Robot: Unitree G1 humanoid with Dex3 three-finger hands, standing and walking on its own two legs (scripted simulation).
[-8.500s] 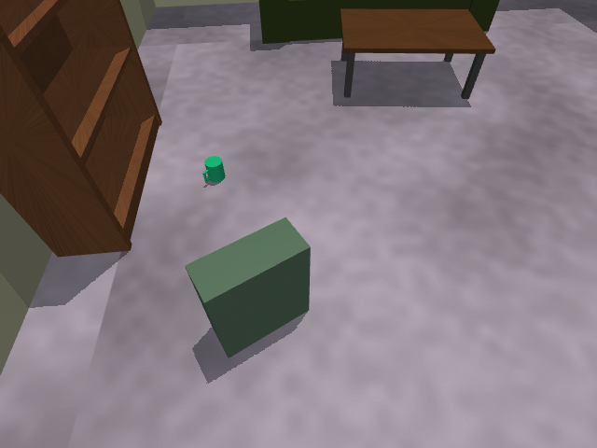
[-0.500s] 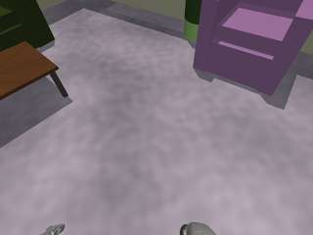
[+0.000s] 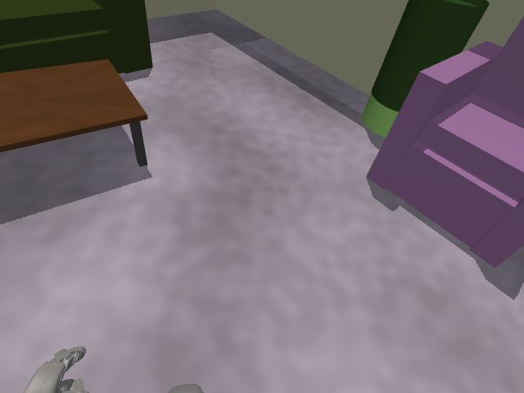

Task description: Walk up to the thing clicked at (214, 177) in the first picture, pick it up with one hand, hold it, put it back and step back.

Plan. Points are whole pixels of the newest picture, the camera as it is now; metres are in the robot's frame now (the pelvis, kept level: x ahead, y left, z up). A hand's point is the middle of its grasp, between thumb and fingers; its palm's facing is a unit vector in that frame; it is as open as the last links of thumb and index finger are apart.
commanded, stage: walk up
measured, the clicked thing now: out of the picture -0.15 +1.34 -0.68
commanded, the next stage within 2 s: none
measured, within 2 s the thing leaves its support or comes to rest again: neither
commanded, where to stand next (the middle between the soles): +0.20 -0.06 m, yaw +93 degrees
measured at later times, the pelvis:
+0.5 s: pelvis +0.15 -0.11 +0.00, yaw +25 degrees
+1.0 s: pelvis +0.16 -0.17 +0.01, yaw +51 degrees
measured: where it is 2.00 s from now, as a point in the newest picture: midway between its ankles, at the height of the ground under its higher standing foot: outside the picture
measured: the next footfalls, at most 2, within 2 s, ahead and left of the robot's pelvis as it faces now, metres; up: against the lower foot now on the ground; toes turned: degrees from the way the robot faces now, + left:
right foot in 0.44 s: +0.33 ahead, -0.18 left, +0.00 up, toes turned +25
left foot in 1.02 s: +0.09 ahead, -0.04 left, +0.00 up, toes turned +56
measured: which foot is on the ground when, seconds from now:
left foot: down 0.00-0.46, up 0.48-1.00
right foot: up 0.00-0.42, down 0.44-1.00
